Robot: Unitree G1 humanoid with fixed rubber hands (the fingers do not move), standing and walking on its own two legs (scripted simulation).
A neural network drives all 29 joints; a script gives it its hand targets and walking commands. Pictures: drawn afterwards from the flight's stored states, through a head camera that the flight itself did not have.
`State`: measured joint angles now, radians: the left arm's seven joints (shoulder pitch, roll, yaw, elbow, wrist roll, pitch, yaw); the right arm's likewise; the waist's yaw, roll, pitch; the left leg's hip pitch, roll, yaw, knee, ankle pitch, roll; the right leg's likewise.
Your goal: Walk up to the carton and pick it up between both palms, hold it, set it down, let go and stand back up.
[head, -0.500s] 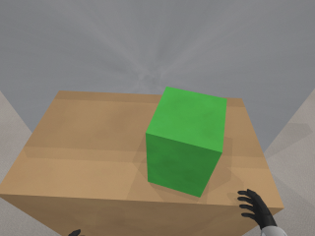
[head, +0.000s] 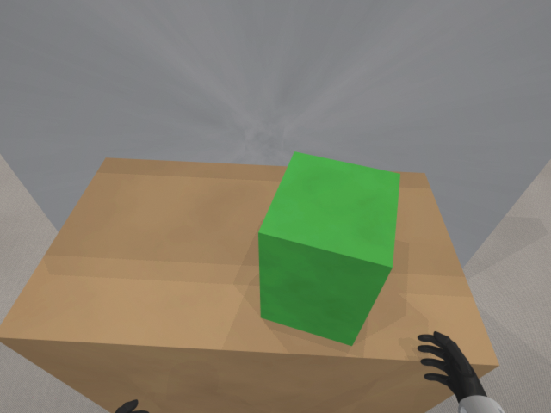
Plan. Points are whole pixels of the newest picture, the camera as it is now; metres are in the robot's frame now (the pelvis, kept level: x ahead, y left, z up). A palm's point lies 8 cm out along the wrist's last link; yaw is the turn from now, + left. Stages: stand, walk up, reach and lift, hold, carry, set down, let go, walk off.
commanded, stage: stand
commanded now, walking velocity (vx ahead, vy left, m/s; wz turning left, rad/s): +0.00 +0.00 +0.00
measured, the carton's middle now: (324, 252) +0.38 -0.05 +0.00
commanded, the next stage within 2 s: none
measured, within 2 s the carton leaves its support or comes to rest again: neither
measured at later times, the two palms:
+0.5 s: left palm out of the picture +0.09 +0.27 -0.12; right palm (465, 390) +0.18 -0.25 -0.04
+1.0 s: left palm out of the picture +0.08 +0.27 -0.12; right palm (466, 390) +0.18 -0.25 -0.04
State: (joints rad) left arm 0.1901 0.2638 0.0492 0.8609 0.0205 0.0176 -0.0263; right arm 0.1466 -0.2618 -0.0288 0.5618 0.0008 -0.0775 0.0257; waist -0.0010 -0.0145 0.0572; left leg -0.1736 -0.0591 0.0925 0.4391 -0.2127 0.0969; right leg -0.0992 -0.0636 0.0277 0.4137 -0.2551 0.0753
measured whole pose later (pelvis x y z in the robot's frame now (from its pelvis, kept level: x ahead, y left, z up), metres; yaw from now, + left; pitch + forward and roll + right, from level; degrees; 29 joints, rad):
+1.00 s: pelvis +0.00 +0.00 +0.00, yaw +0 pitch -3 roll +0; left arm 0.20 0.28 0.05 0.88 0.02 0.02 -0.02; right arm 0.13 -0.27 -0.03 0.58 0.00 -0.08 0.03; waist 0.00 -0.01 0.06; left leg -0.17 -0.07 0.09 0.42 -0.19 0.10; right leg -0.10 -0.07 0.03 0.41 -0.25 0.08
